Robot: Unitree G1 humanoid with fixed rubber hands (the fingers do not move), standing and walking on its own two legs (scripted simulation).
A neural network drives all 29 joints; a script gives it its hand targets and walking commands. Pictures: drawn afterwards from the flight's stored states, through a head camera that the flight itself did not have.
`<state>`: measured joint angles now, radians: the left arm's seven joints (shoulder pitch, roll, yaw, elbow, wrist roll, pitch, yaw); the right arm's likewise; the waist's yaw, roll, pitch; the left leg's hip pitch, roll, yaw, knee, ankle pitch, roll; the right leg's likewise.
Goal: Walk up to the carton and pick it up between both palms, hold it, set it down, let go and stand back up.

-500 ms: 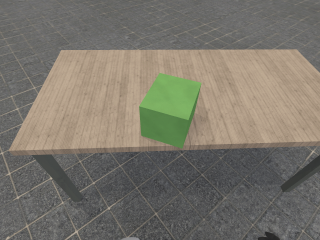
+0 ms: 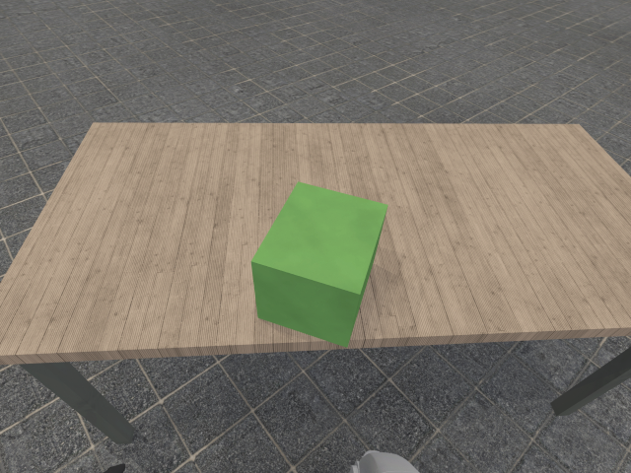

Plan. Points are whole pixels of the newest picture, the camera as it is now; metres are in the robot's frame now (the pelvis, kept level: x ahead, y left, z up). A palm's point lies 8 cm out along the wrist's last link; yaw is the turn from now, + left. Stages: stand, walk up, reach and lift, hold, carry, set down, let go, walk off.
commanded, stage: walk up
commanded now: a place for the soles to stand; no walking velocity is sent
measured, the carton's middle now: (321, 262) +0.45 +0.00 -0.04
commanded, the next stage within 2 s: reach and lift in 1.84 s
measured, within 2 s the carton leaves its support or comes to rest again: neither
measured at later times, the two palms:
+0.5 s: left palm out of the picture +0.09 +0.28 -0.11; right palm out of the picture +0.06 -0.31 -0.09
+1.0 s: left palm out of the picture +0.10 +0.28 -0.11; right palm out of the picture +0.13 -0.31 -0.07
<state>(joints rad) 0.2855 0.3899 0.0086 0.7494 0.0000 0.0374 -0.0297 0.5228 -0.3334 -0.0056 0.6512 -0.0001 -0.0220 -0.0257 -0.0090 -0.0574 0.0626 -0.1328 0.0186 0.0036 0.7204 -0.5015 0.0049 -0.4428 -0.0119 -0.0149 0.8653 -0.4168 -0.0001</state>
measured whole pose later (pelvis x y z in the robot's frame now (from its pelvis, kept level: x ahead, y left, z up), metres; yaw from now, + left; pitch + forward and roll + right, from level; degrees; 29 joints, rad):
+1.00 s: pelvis +0.01 -0.01 +0.00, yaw +0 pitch -4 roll -1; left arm 0.27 0.39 0.01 0.75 0.00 0.02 -0.02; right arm 0.16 -0.33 -0.01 0.81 0.00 -0.02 -0.03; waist -0.01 -0.06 0.09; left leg -0.30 0.03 0.00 0.75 -0.38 0.00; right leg -0.37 -0.01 -0.03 0.69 -0.26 0.00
